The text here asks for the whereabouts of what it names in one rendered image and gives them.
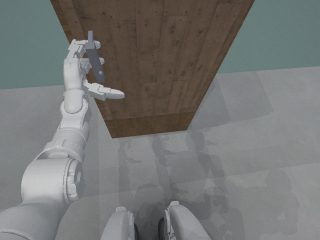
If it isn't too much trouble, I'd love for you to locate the handle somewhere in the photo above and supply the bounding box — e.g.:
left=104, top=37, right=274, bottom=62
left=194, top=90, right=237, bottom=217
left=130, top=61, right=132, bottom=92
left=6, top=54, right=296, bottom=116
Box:
left=85, top=30, right=105, bottom=83

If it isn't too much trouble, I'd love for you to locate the cupboard door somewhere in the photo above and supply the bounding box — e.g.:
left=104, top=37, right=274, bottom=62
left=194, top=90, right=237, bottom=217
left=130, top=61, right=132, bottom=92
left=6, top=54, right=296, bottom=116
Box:
left=58, top=0, right=252, bottom=120

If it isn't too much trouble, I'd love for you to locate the robot left hand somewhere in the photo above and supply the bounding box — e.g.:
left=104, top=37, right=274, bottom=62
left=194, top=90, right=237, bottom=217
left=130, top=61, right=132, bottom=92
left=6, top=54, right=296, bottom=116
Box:
left=63, top=39, right=125, bottom=101

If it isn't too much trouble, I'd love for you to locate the right robot shin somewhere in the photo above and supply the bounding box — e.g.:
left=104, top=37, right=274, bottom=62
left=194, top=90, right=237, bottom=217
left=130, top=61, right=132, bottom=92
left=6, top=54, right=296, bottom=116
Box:
left=163, top=201, right=180, bottom=240

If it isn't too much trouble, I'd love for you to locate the robot left forearm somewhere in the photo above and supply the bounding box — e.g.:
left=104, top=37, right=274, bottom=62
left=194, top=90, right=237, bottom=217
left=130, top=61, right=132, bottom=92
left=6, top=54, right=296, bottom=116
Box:
left=21, top=89, right=92, bottom=199

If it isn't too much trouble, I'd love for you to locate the left robot upper arm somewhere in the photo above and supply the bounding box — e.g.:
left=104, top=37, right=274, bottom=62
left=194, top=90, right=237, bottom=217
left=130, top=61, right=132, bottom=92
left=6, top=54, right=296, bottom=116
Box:
left=0, top=158, right=85, bottom=240

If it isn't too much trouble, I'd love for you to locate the robot right thigh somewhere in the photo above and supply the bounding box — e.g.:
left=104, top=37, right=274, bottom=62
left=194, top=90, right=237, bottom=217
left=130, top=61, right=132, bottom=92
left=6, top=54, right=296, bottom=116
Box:
left=163, top=205, right=211, bottom=240

